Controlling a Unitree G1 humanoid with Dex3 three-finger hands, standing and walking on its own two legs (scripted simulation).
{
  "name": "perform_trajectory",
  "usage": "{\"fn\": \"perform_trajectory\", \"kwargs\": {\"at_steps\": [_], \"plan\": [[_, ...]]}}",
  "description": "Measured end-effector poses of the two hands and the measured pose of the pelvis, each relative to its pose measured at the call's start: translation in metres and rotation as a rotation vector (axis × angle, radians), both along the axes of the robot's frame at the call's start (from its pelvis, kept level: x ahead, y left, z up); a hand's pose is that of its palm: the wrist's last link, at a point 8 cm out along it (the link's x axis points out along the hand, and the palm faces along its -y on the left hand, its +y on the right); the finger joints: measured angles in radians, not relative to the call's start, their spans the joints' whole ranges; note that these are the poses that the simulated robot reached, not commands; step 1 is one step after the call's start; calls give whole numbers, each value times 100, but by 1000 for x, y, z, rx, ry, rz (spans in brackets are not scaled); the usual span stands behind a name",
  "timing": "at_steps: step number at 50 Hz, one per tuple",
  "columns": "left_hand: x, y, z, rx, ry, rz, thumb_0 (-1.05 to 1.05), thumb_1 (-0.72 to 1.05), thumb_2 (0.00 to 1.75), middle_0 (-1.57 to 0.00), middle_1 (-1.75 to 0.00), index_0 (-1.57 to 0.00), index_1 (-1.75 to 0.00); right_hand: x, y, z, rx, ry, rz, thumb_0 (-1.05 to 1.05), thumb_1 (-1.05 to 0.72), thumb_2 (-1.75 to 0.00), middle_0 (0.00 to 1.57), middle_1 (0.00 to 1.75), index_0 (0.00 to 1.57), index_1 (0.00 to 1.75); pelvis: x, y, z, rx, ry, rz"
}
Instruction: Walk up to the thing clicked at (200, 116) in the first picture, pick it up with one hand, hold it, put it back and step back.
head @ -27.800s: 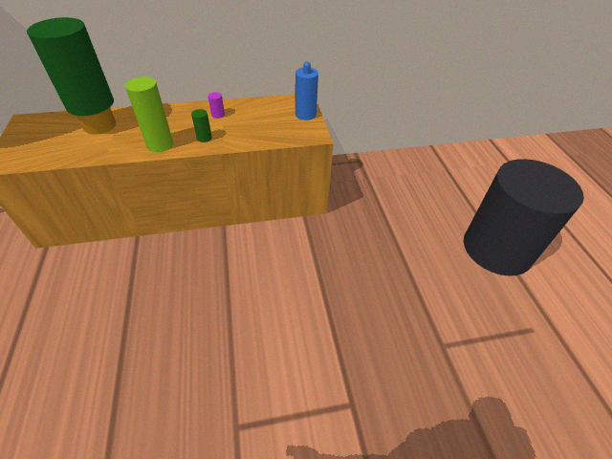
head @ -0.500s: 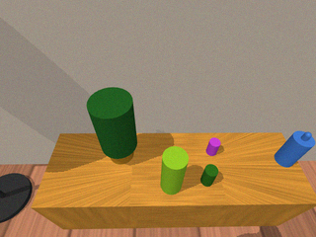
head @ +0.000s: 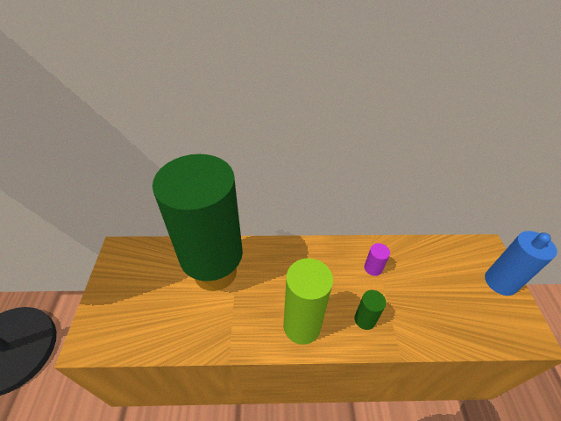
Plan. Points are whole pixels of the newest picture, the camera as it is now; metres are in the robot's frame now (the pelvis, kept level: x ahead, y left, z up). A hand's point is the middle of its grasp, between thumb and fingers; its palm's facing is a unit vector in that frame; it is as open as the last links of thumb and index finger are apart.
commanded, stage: stand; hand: right
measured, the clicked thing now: (369, 310) +0.44 -0.23 -0.34
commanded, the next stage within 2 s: step back in 0.18 s
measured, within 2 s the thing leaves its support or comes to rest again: neither
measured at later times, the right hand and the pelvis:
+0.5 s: hand out of the picture +0.02 -0.25 -0.16, palm faces -0.01 +0.90 -0.45, open 7.4 cm; pelvis -0.06 +0.04 -0.03, yaw +0 degrees
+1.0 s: hand out of the picture -0.07 -0.24 -0.17, palm faces +0.08 +0.93 -0.37, open 7.4 cm; pelvis -0.14 +0.03 -0.02, yaw -6 degrees
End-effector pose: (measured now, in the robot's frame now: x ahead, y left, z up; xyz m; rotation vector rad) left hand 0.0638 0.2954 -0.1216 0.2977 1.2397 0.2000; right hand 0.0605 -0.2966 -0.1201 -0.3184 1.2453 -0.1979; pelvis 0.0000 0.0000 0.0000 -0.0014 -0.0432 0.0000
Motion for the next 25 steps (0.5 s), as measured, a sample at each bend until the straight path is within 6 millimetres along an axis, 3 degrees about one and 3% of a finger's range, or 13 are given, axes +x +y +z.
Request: {"fn": "perform_trajectory", "kwargs": {"at_steps": [10, 17, 21, 25], "plan": [[1, 0, 0, -2, -4, 3, 1, 90, 90, -20, -30, -20, -30, -1, 0, 0, 1, -1, -3, 1, -91, -89, 21, 30, 20, 30, -1, 0, -1, 0, 3, -2], [2, 16, -4, 28, -33, 2, 1, 90, 90, -21, -30, -20, -30, -5, -8, -3, -27, -6, -14, 1, -91, -89, 21, 30, 20, 30, -26, 5, -10, -7, 15, -6], [5, 33, -10, 42, -56, -39, 1, 90, 90, -21, -30, -20, -30, -20, -5, 1, -61, -7, -20, 0, -91, -89, 21, 30, 20, 30, -44, 19, -16, 2, 24, -9], [14, 52, -24, 36, -104, -68, 1, 90, 90, -21, -30, -20, -30, -49, 5, 0, -112, 5, -15, 0, -91, -89, 20, 30, 20, 30, -60, 38, -29, -8, 34, 0]]}}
